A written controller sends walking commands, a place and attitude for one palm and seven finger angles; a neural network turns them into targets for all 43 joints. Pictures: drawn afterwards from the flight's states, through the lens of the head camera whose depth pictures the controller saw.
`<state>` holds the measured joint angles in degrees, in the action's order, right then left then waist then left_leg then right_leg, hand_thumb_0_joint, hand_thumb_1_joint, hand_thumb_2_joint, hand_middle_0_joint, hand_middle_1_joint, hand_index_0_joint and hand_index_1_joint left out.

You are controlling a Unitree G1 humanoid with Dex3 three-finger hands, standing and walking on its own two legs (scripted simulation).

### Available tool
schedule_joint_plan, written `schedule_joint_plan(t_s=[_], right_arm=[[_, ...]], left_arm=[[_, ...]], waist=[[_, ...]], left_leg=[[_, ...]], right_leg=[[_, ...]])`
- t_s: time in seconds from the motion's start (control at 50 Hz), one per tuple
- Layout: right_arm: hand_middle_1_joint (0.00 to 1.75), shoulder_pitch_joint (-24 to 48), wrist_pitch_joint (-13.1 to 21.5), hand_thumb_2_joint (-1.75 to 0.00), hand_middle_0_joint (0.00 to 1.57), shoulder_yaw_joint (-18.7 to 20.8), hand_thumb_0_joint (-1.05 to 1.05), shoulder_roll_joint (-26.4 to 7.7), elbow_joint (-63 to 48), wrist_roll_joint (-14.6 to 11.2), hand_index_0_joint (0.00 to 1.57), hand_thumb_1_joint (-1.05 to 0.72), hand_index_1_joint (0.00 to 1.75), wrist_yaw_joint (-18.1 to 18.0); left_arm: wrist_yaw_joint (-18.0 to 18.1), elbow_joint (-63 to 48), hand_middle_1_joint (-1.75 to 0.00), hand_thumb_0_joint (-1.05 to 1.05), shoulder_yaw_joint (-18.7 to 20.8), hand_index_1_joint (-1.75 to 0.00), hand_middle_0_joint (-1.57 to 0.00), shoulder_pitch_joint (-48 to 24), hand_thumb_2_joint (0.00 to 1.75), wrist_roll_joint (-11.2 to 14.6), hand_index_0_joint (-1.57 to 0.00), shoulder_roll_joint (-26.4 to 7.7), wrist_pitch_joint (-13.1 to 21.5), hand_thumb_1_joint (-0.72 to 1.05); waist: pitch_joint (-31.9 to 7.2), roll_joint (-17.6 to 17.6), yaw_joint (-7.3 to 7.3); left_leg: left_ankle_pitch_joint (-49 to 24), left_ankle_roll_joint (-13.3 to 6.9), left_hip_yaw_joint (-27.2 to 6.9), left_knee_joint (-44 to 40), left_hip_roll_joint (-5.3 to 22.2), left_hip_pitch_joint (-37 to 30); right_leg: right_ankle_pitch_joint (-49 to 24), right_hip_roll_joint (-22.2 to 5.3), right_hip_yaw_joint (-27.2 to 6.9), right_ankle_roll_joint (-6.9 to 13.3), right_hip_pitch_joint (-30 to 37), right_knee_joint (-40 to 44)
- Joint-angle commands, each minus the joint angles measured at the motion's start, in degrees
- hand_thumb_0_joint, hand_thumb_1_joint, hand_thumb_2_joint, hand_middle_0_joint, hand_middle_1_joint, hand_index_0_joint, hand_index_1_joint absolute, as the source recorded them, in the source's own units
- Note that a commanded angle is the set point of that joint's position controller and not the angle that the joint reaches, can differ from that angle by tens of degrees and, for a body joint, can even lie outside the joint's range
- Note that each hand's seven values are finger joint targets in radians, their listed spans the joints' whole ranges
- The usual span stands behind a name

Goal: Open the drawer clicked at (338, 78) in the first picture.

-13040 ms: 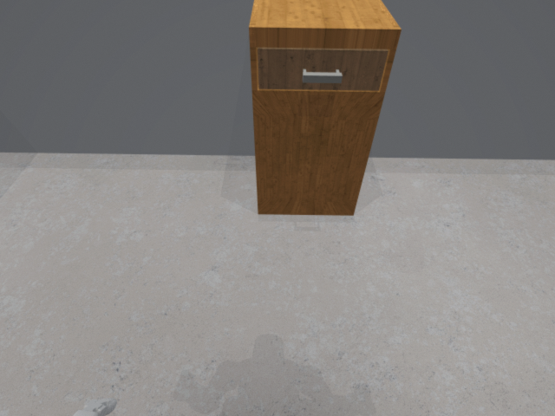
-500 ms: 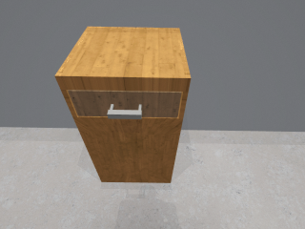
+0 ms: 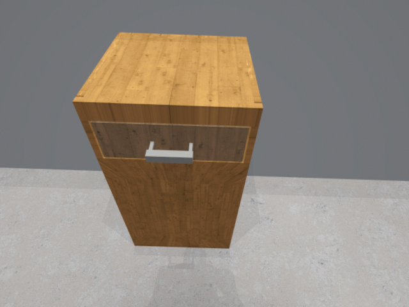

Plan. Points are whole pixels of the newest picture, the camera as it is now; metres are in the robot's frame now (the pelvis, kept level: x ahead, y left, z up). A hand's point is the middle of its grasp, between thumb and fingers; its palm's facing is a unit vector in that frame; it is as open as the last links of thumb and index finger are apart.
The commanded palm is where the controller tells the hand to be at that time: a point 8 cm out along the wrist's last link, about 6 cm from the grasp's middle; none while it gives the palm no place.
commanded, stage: look again from close up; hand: left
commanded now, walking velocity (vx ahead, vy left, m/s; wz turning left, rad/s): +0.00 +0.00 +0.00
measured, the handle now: (170, 151) +0.52 +0.13 -0.03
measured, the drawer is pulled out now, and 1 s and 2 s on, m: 0.00 0.00 0.00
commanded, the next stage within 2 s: shuffle to correct the standing spot in 0.10 s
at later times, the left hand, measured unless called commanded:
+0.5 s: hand out of the picture +0.00 +0.15 -0.18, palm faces -0.03 -0.98 -0.17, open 7.4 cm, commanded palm none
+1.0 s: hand out of the picture -0.04 +0.08 -0.18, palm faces +0.14 -0.98 -0.15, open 7.3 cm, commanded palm none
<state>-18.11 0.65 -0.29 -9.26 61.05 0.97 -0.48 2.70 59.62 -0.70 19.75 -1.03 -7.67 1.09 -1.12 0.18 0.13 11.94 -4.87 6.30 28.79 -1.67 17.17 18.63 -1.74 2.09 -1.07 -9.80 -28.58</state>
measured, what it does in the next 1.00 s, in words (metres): steps on the spot: right foot, then left foot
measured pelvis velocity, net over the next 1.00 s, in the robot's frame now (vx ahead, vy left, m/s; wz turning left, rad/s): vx -0.02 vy -0.08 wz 0.05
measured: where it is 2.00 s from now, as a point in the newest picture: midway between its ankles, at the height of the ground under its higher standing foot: outside the picture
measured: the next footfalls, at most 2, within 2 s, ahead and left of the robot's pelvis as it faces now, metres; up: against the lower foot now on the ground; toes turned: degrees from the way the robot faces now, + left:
right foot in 0.66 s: +0.02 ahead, -0.19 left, +0.00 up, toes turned -5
left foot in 1.00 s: +0.00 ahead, +0.01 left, +0.00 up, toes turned +7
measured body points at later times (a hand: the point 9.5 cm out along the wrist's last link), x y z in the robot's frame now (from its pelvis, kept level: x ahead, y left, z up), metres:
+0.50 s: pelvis +0.00 -0.02 +0.00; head +0.03 -0.01 +0.45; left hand +0.01 +0.20 -0.16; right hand +0.01 -0.25 -0.15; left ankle +0.04 +0.06 -0.73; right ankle -0.04 -0.14 -0.70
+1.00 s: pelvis -0.02 -0.08 +0.00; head +0.00 -0.07 +0.45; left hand -0.04 +0.13 -0.16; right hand +0.02 -0.32 -0.15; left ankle -0.04 +0.00 -0.74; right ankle -0.02 -0.18 -0.73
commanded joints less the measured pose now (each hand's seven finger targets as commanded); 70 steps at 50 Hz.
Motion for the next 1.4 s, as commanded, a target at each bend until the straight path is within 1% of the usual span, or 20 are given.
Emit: schedule_joint_plan(t_s=[0.0, 0.26, 0.36, 0.44, 0.58, 0.6, 0.64, 0.66, 0.74, 0.82, 0.88, 0.94, 1.0, 1.04, 1.14, 1.16, 1.18, 1.22, 1.28, 1.38], right_arm=[[0.30, -2.3, 1.4, -0.90, 0.20, 0.5, 0.00, -5.0, -1.6, -0.2, 0.20, -0.90, 0.30, -0.6], [0.30, -1.1, 1.2, -0.90, 0.20, 0.8, 0.00, -6.3, 0.5, -0.3, 0.20, -0.90, 0.30, -1.6], [0.30, -3.0, 0.2, -0.90, 0.20, 2.8, 0.00, -9.7, 0.1, 0.1, 0.20, -0.90, 0.30, -3.0], [0.30, -1.1, -0.1, -0.90, 0.20, 3.8, 0.00, -10.6, -1.5, 0.6, 0.20, -0.90, 0.30, -3.3], [0.30, 2.7, -1.2, -0.90, 0.20, 4.7, 0.00, -10.5, -3.3, 1.1, 0.20, -0.90, 0.30, -1.8], [0.30, 2.5, -1.5, -0.90, 0.20, 4.8, 0.00, -9.3, -3.6, 1.0, 0.20, -0.90, 0.30, -1.5], [0.30, 2.8, -2.2, -0.90, 0.20, 3.4, 0.00, -2.6, -5.7, 0.6, 0.20, -0.90, 0.30, -1.0], [0.30, 4.4, -2.3, -0.90, 0.20, 3.1, 0.00, -2.7, -6.2, 0.6, 0.20, -0.90, 0.30, -0.6], [0.30, -0.2, -2.0, -0.90, 0.20, 2.7, 0.00, -2.3, -3.2, 0.5, 0.20, -0.90, 0.30, 0.5], [0.30, 2.2, -1.1, -0.90, 0.20, 2.2, 0.00, -2.3, -4.2, 0.2, 0.20, -0.90, 0.30, 0.6], [0.30, 1.7, -0.7, -0.90, 0.20, 1.7, 0.00, -2.1, -4.4, 0.1, 0.20, -0.90, 0.30, 0.3], [0.30, -2.3, -0.1, -0.90, 0.20, 1.4, 0.00, -1.9, -2.7, -0.4, 0.20, -0.90, 0.30, -0.3], [0.30, -2.3, 0.0, -0.90, 0.20, 1.9, 0.00, -6.6, -2.6, 0.1, 0.20, -0.90, 0.30, -1.0], [0.30, 0.9, -0.1, -0.90, 0.20, 1.5, 0.00, -6.0, -2.6, 0.0, 0.20, -0.90, 0.30, -1.2], [0.30, 0.2, 0.5, -0.90, 0.20, 0.6, 0.00, -4.3, -1.6, -0.2, 0.20, -0.90, 0.30, -1.6], [0.30, 6.3, 0.9, -0.90, 0.20, 0.8, 0.00, -7.3, -5.5, -0.8, 0.20, -0.90, 0.30, -1.0], [0.30, 2.8, 0.0, -0.90, 0.20, 0.5, 0.00, -3.9, -6.2, -0.4, 0.20, -0.90, 0.30, -0.6], [0.30, -1.2, 0.4, -0.90, 0.20, 0.3, 0.00, -4.4, -5.3, -0.1, 0.20, -0.90, 0.30, -0.3], [0.30, -2.5, 1.4, -0.90, 0.20, 0.3, 0.00, -6.5, -4.8, 0.1, 0.20, -0.90, 0.30, -0.6], [0.30, -2.4, 1.4, -0.90, 0.20, -0.2, 0.00, -7.1, -4.1, -0.1, 0.20, -0.90, 0.30, -1.5]], left_arm=[[0.1, -0.6, -0.30, 0.00, 0.9, -0.30, -0.20, 4.9, 0.90, 0.0, -0.20, -5.0, 0.7, 0.90], [-0.1, 1.1, -0.30, 0.00, 0.8, -0.30, -0.20, 4.8, 0.90, 0.0, -0.20, -5.1, -0.7, 0.90], [-0.7, -0.5, -0.30, 0.00, 1.9, -0.30, -0.20, 4.5, 0.90, -0.5, -0.20, -5.1, -2.7, 0.90], [-1.7, -2.8, -0.30, 0.00, 3.1, -0.30, -0.20, 2.0, 0.90, -0.9, -0.20, -4.8, -3.6, 0.90], [-2.1, -2.2, -0.30, 0.00, 3.5, -0.30, -0.20, 6.0, 0.90, -0.7, -0.20, -3.4, -3.3, 0.90], [-2.0, -1.9, -0.30, 0.00, 3.7, -0.30, -0.20, 7.3, 0.90, -0.9, -0.20, -4.8, -3.1, 0.90], [-1.2, -3.9, -0.30, 0.00, 4.1, -0.30, -0.20, 5.8, 0.90, -1.5, -0.20, -10.0, -2.8, 0.90], [-0.9, -5.1, -0.30, 0.00, 3.6, -0.30, -0.20, 2.1, 0.90, -1.2, -0.20, -9.5, -2.4, 0.90], [-0.5, -5.4, -0.30, 0.00, 3.1, -0.30, -0.20, -2.6, 0.90, -0.4, -0.20, -7.4, 0.2, 0.90], [-0.8, -3.7, -0.30, 0.00, 3.9, -0.30, -0.20, 2.7, 0.90, -0.8, -0.20, -9.4, 0.6, 0.90], [-0.7, -2.9, -0.30, 0.00, 4.4, -0.30, -0.20, 4.2, 0.90, -0.8, -0.20, -10.3, 0.4, 0.90], [-0.6, -2.5, -0.30, 0.00, 4.3, -0.30, -0.20, 2.5, 0.90, -0.2, -0.20, -9.2, 0.0, 0.90], [-0.9, -2.4, -0.30, 0.00, 3.1, -0.30, -0.20, 3.0, 0.90, -0.1, -0.20, -4.1, -0.4, 0.90], [-0.9, -1.0, -0.30, 0.00, 2.6, -0.30, -0.20, 2.4, 0.90, -0.5, -0.20, -3.6, -0.7, 0.90], [-1.0, 1.7, -0.30, 0.00, 1.8, -0.30, -0.20, 3.9, 0.90, -0.3, -0.20, -4.6, -0.2, 0.90], [1.8, 4.3, -0.30, 0.00, 1.0, -0.30, -0.20, 8.0, 0.90, -0.4, -0.20, -5.8, 0.8, 0.90], [1.1, 0.9, -0.30, 0.00, 1.3, -0.30, -0.20, 4.3, 0.90, -0.1, -0.20, -9.0, 1.3, 0.90], [0.3, 0.0, -0.30, 0.00, 1.1, -0.30, -0.20, 0.8, 0.90, -0.2, -0.20, -7.9, 1.4, 0.90], [0.2, 0.3, -0.30, 0.00, 0.8, -0.30, -0.20, 2.6, 0.90, 0.1, -0.20, -6.1, 1.2, 0.90], [0.2, 0.3, -0.30, 0.00, 0.5, -0.30, -0.20, 1.3, 0.90, 0.5, -0.20, -5.4, 0.1, 0.90]], waist=[[4.0, -1.0, -0.11], [3.8, 0.6, 0.22], [2.0, 5.7, 1.17], [-0.6, 3.0, 1.04], [1.6, 5.2, -1.47], [2.8, 0.9, -1.79], [5.3, -17.0, -1.49], [5.6, -12.1, -1.62], [7.0, -6.0, 1.29], [6.3, -4.9, -2.12], [3.8, -4.8, -2.58], [1.2, -4.6, -0.56], [0.6, 5.0, -1.27], [3.1, 8.0, -1.77], [4.5, -1.6, -1.46], [8.8, 4.7, -2.98], [6.2, 1.2, 0.36], [5.8, 2.4, 1.60], [-2.7, 1.0, 0.30], [2.1, 0.3, -0.27]], left_leg=[[-2.8, 0.6, -10.2, -8.3, 8.0, -3.1], [-14.6, 0.1, -11.0, -7.7, 10.9, -8.0], [-19.1, -5.3, -19.8, -11.1, 19.7, -12.3], [-17.0, -8.8, -19.6, -11.1, 23.6, -8.6], [6.7, -2.4, -13.1, -10.2, 16.5, 8.1], [11.7, -0.1, -10.0, -7.1, 12.9, 11.9], [15.5, 3.8, -0.2, 12.6, 2.4, 14.4], [17.7, 3.1, -3.2, 20.6, 2.7, 10.9], [8.1, 3.8, -4.7, 25.4, 4.6, 10.1], [11.0, 4.6, -3.0, 14.9, 3.8, 10.6], [11.5, 4.4, -3.0, 7.4, 3.2, 7.3], [2.4, 4.1, -2.4, -5.6, 2.5, -5.0], [-11.4, -1.4, -12.2, -7.8, 13.7, -9.4], [-3.9, -2.0, -12.1, -11.3, 13.0, -4.4], [-7.6, 0.5, -8.4, -7.9, 8.8, -3.2], [-9.0, 3.6, -6.0, 1.9, 8.0, -1.7], [5.2, 3.7, -6.7, 0.8, 5.6, -1.6], [1.7, 2.8, -8.6, -3.5, 7.0, -2.8], [-15.9, 0.8, -10.3, -3.2, 9.5, -6.5], [-25.5, 0.6, -9.3, -3.7, 9.4, -7.2]], right_leg=[[-6.4, -3.4, -3.7, 3.3, -2.9, 5.5], [-7.9, -2.6, -1.6, 1.9, -3.1, 5.0], [6.4, -0.1, -0.4, 1.8, -11.8, -8.8], [10.6, -1.3, -3.0, 2.2, -15.0, -22.9], [-1.3, 0.7, 2.4, 2.2, 1.1, -1.5], [-2.4, -0.2, 1.4, 2.6, 3.9, 3.7], [14.2, -14.2, -15.8, 8.4, -4.5, 19.2], [18.0, -16.6, -16.7, 10.0, -11.2, 21.6], [6.6, -13.4, -11.0, 9.3, -10.2, 19.7], [-2.7, -15.3, -12.2, 11.6, -1.3, 16.9], [-10.9, -16.0, -12.2, 12.6, 2.7, 13.5], [-15.9, -11.8, -7.6, 9.0, -0.9, 6.9], [-3.1, -3.3, 1.4, 3.4, -7.0, 1.3], [-1.1, -2.8, 2.2, 2.5, -4.3, 1.7], [-12.7, -5.4, -1.6, 3.3, 0.3, 5.2], [-23.8, -8.2, -5.6, 3.1, -5.1, 6.5], [-10.1, -10.4, -8.4, 5.2, -5.7, 8.5], [0.0, -7.1, -4.9, 5.6, -7.5, 6.4], [-10.2, -4.4, -0.3, 4.2, 0.3, 0.0], [-12.2, -3.9, 0.3, 3.5, -0.1, -1.0]])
